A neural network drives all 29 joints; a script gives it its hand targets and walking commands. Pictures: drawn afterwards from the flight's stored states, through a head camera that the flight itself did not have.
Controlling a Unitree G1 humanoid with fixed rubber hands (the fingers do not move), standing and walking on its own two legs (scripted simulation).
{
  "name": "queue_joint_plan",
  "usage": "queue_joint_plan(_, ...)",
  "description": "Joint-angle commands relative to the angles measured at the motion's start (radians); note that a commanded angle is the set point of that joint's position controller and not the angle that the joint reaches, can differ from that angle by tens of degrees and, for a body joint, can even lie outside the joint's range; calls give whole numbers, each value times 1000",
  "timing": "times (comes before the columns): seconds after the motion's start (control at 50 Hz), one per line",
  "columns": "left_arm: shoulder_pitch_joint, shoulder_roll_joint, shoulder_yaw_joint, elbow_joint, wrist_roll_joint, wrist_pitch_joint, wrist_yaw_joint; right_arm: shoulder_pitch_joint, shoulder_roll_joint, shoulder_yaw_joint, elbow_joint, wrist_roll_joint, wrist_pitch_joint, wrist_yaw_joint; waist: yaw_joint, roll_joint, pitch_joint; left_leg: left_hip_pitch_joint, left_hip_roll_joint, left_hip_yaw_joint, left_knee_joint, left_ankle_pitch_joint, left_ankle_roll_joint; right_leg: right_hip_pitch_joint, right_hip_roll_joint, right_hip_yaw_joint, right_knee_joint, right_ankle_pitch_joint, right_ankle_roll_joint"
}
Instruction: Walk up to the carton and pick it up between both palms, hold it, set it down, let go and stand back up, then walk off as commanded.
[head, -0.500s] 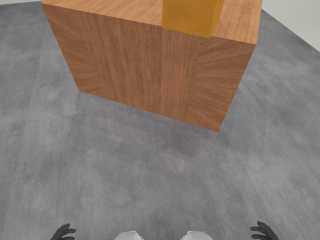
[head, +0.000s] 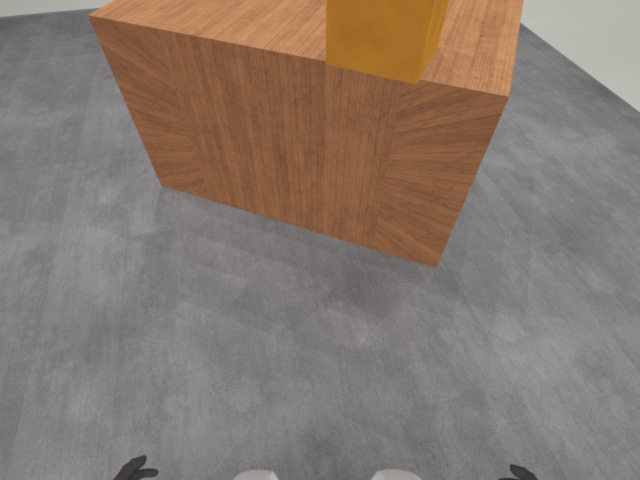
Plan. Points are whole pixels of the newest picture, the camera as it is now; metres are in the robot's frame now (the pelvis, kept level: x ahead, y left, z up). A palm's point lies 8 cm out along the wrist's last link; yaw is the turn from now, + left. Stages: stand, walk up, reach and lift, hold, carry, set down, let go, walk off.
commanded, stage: stand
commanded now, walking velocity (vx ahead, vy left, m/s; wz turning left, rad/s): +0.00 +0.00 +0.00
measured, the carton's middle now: (389, 8) +1.10 -0.17 +0.08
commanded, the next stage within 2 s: none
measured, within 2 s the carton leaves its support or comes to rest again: neither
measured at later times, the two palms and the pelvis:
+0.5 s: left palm out of the picture +0.08 +0.28 -0.10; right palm out of the picture +0.08 -0.26 -0.10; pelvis +0.00 +0.01 +0.03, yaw +0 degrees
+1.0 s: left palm out of the picture +0.07 +0.29 -0.09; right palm out of the picture +0.07 -0.26 -0.09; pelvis +0.00 +0.02 +0.04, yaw +0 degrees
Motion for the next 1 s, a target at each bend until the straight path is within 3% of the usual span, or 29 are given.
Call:
queue_joint_plan(0.0,-52,228,45,-55,-3,-27,13,-42,-236,-43,-53,0,-27,-14,5,-8,-149,52,90,-123,-224,277,83,44,-94,138,-257,253,-69)
queue_joint_plan(0.48,-78,217,31,40,-6,-28,7,-89,-221,-41,23,7,-32,-7,8,6,-123,173,115,-108,-446,309,44,159,-102,108,-462,299,-28)
queue_joint_plan(0.98,-59,218,27,56,-2,-25,6,-77,-232,-48,51,8,-29,-3,6,5,-124,185,121,-114,-516,309,33,206,-112,89,-506,293,-17)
